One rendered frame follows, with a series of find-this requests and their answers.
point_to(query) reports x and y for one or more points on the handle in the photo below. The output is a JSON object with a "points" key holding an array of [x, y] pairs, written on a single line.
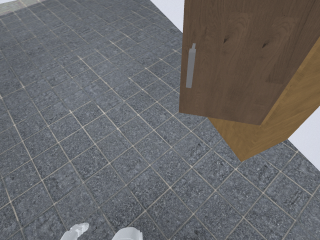
{"points": [[190, 66]]}

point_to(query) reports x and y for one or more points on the left robot hand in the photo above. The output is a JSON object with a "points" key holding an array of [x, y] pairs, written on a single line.
{"points": [[75, 231]]}

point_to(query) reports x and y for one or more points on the cupboard door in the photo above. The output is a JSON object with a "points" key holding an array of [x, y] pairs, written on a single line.
{"points": [[247, 51]]}

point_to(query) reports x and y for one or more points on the left robot thigh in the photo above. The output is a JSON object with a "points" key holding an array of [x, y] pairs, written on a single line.
{"points": [[128, 233]]}

